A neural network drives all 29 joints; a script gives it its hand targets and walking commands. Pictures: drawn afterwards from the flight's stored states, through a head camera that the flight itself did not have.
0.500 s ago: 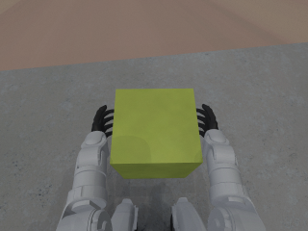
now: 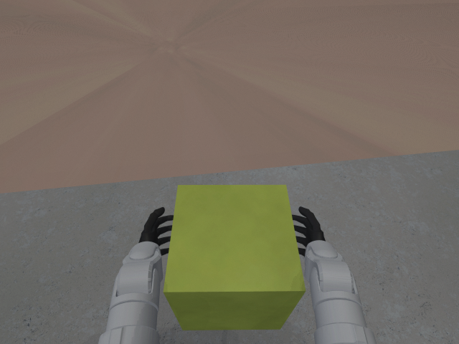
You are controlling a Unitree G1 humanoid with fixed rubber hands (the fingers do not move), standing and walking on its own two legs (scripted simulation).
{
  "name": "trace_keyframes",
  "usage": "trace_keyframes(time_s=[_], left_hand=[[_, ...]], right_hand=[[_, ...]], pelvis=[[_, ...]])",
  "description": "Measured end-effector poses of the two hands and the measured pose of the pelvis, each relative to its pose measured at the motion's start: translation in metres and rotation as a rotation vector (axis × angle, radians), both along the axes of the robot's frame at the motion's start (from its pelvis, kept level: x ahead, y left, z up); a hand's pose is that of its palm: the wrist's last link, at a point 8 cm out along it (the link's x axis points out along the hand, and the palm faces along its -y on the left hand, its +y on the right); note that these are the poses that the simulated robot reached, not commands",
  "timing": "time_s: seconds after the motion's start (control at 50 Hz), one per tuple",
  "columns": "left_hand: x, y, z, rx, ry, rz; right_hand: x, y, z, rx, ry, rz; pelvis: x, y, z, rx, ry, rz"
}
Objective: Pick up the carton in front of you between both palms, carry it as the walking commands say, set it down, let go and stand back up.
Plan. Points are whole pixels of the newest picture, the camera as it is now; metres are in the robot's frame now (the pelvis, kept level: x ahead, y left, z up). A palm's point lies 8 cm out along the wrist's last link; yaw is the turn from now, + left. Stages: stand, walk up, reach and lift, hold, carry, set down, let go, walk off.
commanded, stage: reach and lift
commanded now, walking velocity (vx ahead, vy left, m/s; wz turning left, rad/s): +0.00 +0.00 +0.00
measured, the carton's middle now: (231, 261) +0.31 +0.00 -0.05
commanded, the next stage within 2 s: hold in 1.02 s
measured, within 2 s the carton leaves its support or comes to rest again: neither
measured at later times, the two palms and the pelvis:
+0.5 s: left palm (150, 244) +0.30 +0.15 +0.04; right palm (317, 244) +0.30 -0.15 +0.03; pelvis -0.01 +0.00 +0.01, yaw +0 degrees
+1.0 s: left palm (148, 241) +0.30 +0.15 +0.05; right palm (318, 241) +0.30 -0.15 +0.04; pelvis +0.01 +0.00 +0.01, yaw +0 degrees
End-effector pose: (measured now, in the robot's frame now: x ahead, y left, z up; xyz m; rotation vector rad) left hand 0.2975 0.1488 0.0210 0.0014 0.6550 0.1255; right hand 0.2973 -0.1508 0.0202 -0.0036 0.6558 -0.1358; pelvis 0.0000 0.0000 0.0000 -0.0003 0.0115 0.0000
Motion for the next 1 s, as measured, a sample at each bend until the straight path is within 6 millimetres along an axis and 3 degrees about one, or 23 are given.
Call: trace_keyframes(time_s=[0.32, 0.76, 1.0], left_hand=[[-0.006, -0.002, 0.01, -0.003, 0.016, -0.001], [0.002, -0.002, 0.019, 0.028, 0.021, -0.024], [-0.001, -0.002, 0.025, 0.031, 0.018, -0.027]], right_hand=[[-0.008, -0.002, 0.009, 0.007, 0.016, -0.006], [0.002, -0.002, 0.019, -0.028, 0.021, 0.02], [-0.002, -0.002, 0.025, -0.029, 0.018, 0.02]], pelvis=[[-0.014, -0.001, 0.003, 0.001, -0.086, -0.006], [0.008, -0.002, 0.01, 0.001, -0.092, -0.005], [0.009, -0.001, 0.011, 0.001, -0.11, -0.008]])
